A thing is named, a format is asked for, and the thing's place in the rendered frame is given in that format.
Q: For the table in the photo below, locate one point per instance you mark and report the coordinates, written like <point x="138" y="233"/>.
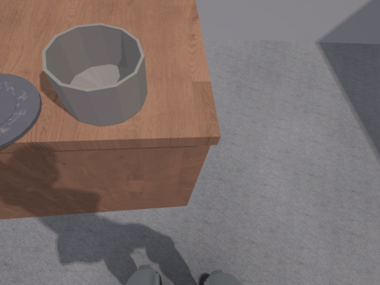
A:
<point x="63" y="166"/>

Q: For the robot left shin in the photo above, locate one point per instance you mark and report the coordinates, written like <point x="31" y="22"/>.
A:
<point x="145" y="266"/>

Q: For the lid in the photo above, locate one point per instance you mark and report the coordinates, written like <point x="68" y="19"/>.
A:
<point x="20" y="107"/>

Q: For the left robot thigh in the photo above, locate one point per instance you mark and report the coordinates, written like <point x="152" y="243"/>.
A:
<point x="144" y="277"/>

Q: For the pot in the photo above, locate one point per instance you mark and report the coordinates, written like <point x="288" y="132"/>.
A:
<point x="98" y="72"/>

